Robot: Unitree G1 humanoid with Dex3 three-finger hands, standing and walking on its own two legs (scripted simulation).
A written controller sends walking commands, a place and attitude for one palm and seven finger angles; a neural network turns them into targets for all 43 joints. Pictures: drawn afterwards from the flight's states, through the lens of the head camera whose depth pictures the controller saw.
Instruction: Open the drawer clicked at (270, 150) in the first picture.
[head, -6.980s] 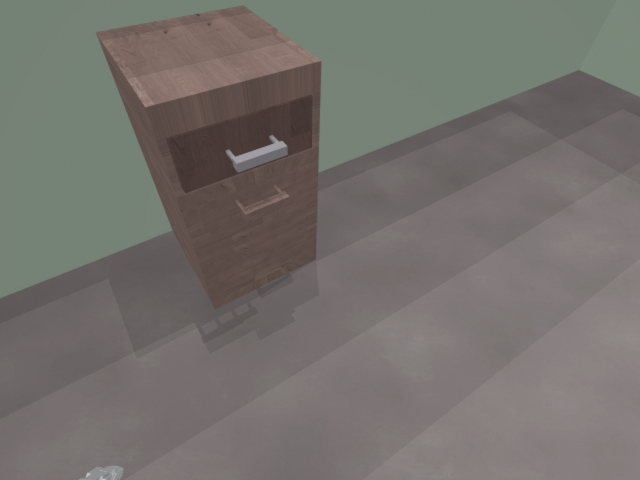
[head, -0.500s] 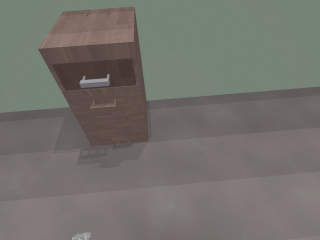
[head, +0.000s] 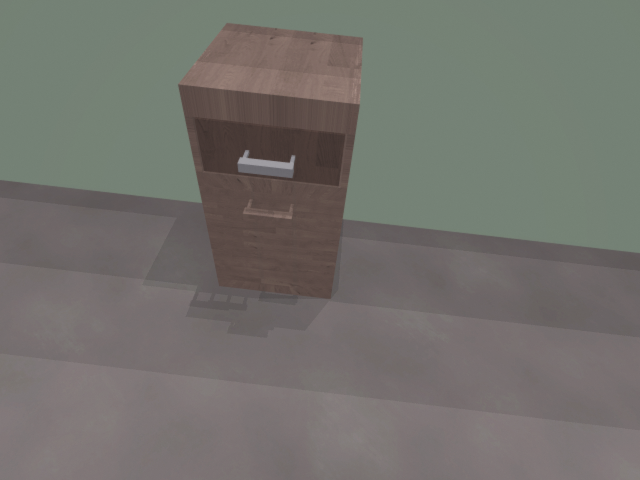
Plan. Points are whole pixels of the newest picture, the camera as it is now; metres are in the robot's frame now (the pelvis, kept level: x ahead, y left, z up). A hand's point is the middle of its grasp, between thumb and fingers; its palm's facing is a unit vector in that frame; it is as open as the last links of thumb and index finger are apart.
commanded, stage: take the last steps up to it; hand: left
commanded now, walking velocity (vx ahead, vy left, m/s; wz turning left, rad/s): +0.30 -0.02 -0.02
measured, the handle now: (267, 162) +0.88 +0.21 -0.13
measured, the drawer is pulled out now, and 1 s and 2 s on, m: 0.00 0.00 0.00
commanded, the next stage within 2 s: come to a stop and stand still in 0.82 s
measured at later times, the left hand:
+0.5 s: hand (249, 401) +0.27 +0.13 -0.17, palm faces +0.00 -0.98 -0.19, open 7.4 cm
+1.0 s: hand (229, 390) +0.29 +0.17 -0.18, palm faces +0.06 -0.99 -0.14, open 7.4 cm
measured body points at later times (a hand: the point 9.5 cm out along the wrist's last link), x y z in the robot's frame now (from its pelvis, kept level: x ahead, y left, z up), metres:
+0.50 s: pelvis +0.16 -0.04 -0.01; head +0.18 -0.05 +0.43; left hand +0.27 +0.19 -0.15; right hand +0.07 -0.25 -0.17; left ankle +0.05 +0.09 -0.65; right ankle +0.23 -0.12 -0.74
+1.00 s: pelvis +0.32 +0.01 +0.00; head +0.34 +0.02 +0.45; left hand +0.29 +0.22 -0.17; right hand +0.39 -0.23 -0.14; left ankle +0.35 +0.10 -0.74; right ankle +0.29 -0.11 -0.68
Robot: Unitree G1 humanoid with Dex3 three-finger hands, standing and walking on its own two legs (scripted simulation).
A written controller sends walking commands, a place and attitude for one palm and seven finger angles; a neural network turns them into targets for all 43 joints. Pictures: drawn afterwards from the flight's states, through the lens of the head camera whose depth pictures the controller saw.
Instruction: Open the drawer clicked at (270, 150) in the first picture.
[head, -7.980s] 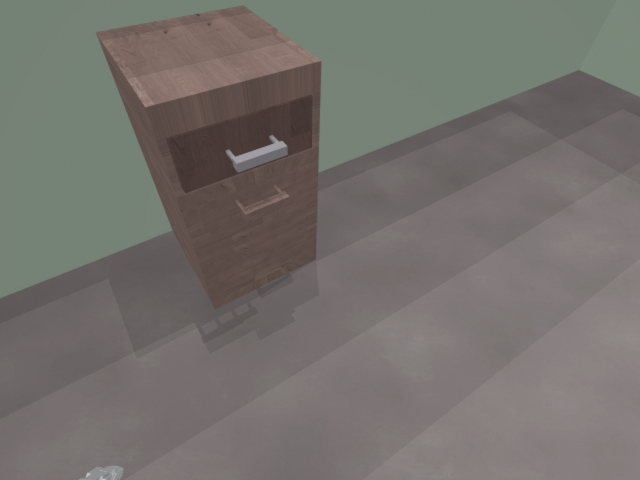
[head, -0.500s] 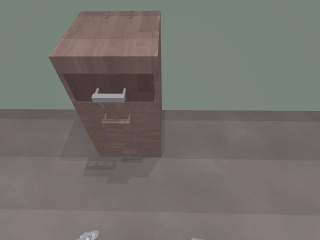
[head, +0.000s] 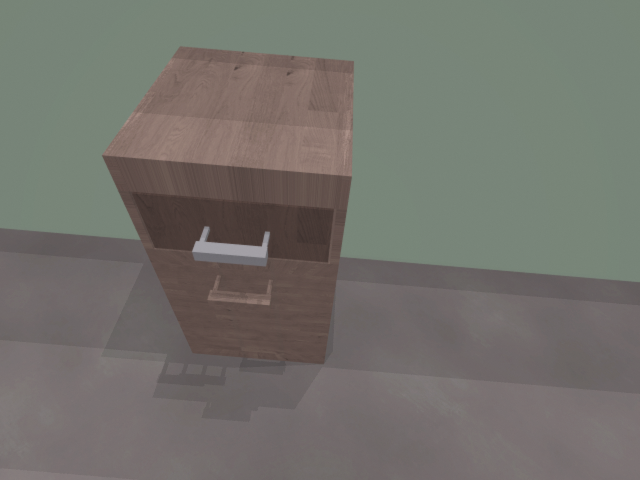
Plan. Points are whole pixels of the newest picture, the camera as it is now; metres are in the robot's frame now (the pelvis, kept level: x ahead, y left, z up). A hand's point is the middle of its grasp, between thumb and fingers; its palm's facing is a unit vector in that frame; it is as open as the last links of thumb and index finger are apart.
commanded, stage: come to a stop and stand still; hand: left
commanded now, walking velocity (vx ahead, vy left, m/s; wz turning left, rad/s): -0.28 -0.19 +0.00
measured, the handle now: (233, 244) +0.55 +0.21 -0.13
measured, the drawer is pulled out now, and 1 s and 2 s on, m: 0.00 0.00 0.00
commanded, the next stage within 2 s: look again from close up in 1.52 s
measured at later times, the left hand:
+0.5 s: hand out of the picture +0.11 +0.12 -0.14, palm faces +0.03 -0.95 -0.30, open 7.4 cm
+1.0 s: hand out of the picture -0.01 +0.16 -0.17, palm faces +0.05 -0.98 -0.19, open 7.4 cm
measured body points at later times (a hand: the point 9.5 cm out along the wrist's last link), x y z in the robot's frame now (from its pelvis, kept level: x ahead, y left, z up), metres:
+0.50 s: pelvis +0.03 -0.07 +0.00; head +0.07 -0.11 +0.45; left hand +0.10 +0.17 -0.12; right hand +0.07 -0.31 -0.17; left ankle -0.04 +0.10 -0.64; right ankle +0.05 -0.14 -0.74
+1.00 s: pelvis +0.01 -0.03 +0.01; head +0.02 -0.02 +0.46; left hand -0.01 +0.21 -0.16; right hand -0.01 -0.24 -0.15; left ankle -0.05 +0.10 -0.74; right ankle +0.00 -0.14 -0.71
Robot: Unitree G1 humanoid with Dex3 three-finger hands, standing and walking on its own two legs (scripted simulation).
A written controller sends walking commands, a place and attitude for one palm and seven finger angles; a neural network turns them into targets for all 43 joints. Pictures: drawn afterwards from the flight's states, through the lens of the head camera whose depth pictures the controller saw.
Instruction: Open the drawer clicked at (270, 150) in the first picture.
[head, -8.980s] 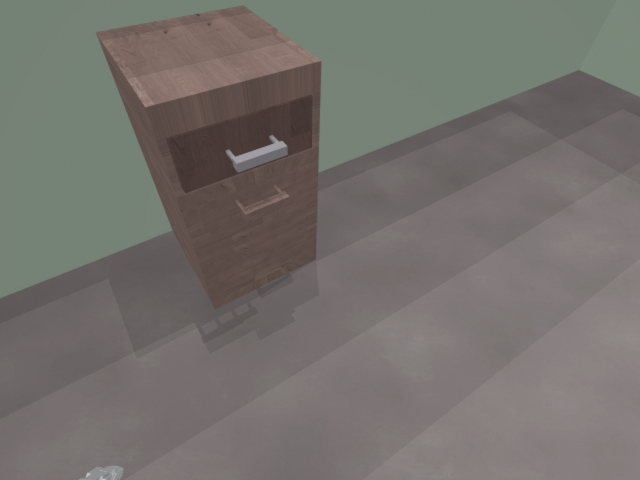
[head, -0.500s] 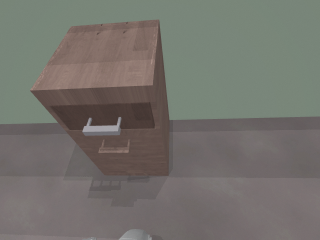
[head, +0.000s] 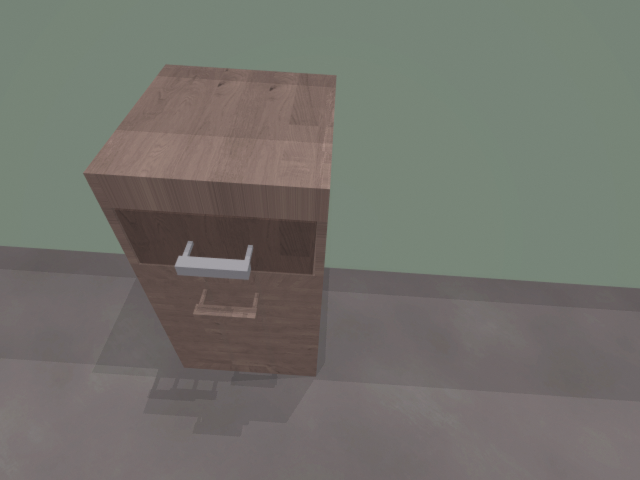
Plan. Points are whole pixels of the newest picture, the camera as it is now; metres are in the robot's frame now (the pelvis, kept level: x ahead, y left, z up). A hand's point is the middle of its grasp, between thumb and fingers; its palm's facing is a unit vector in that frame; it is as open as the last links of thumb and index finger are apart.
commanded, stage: come to a stop and stand still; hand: left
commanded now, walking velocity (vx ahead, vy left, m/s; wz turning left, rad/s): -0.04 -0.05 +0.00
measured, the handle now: (216, 258) +0.54 +0.24 -0.14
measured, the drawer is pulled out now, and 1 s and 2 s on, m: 0.00 0.00 0.00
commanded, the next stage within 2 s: look again from close up in 0.52 s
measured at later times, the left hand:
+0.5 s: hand out of the picture +0.02 +0.14 -0.18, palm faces +0.07 -0.97 -0.21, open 7.3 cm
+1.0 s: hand out of the picture +0.02 +0.23 -0.18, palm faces +0.00 -0.98 -0.22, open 7.4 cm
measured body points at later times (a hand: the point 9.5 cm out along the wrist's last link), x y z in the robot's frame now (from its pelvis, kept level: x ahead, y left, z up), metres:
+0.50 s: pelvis +0.02 -0.04 +0.00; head +0.04 -0.05 +0.44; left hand +0.02 +0.19 -0.16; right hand +0.03 -0.26 -0.17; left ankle -0.06 +0.13 -0.74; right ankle -0.01 -0.11 -0.74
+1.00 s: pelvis -0.02 +0.03 -0.01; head -0.03 +0.04 +0.44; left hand +0.02 +0.28 -0.16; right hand +0.01 -0.21 -0.15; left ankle -0.06 +0.13 -0.74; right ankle -0.01 -0.11 -0.74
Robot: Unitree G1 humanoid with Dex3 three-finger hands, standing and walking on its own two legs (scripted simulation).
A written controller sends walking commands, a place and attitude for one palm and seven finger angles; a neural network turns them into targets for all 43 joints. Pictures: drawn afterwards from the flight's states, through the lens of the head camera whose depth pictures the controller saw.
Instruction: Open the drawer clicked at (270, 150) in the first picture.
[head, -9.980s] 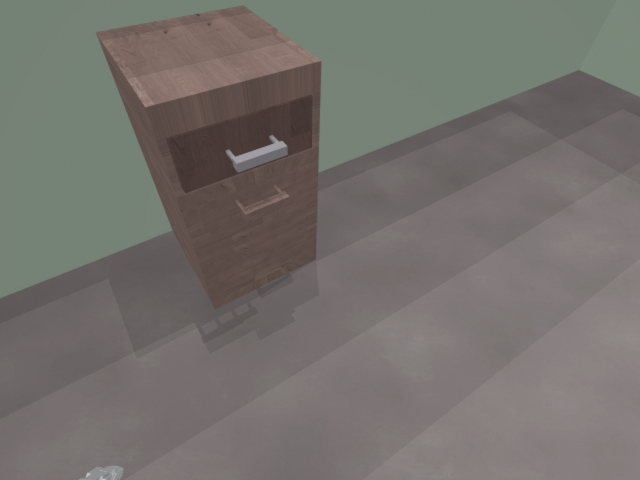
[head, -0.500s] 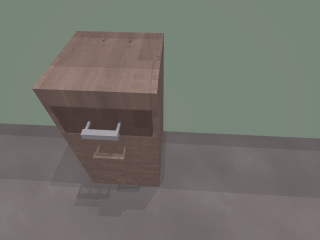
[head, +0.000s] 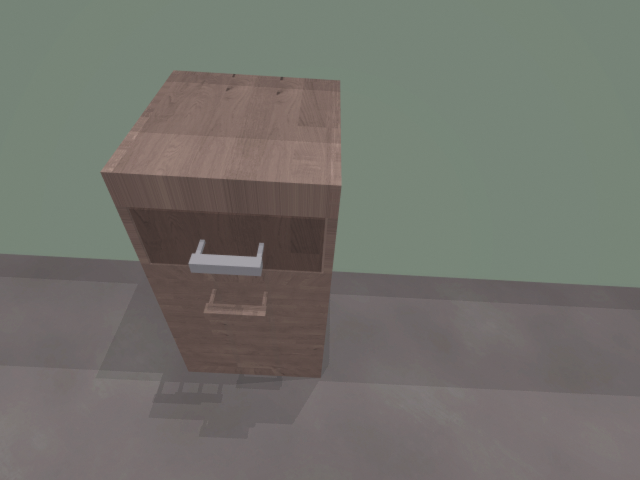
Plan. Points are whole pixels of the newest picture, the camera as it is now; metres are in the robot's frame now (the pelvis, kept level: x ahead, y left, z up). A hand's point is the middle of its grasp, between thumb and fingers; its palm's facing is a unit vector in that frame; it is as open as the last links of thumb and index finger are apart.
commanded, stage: look again from close up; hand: left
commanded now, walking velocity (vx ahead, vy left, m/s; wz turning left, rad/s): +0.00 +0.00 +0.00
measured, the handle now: (229, 255) +0.56 +0.22 -0.13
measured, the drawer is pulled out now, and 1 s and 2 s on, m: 0.00 0.00 0.00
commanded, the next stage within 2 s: shuffle to correct the standing spot in 0.16 s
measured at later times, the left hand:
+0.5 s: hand out of the picture -0.03 +0.18 -0.18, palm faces -0.05 -0.99 -0.15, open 7.4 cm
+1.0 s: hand out of the picture +0.03 +0.20 -0.18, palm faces +0.03 -0.98 -0.19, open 7.4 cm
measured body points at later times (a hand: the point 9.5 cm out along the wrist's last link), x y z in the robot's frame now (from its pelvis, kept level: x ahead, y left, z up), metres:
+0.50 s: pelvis +0.01 +0.02 +0.00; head +0.01 +0.02 +0.45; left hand -0.03 +0.23 -0.16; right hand -0.05 -0.20 -0.16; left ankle -0.04 +0.10 -0.74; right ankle +0.02 -0.12 -0.73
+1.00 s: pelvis +0.01 +0.03 +0.00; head +0.03 +0.04 +0.45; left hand +0.03 +0.26 -0.17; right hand +0.05 -0.21 -0.15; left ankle -0.01 +0.10 -0.74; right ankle +0.01 -0.11 -0.73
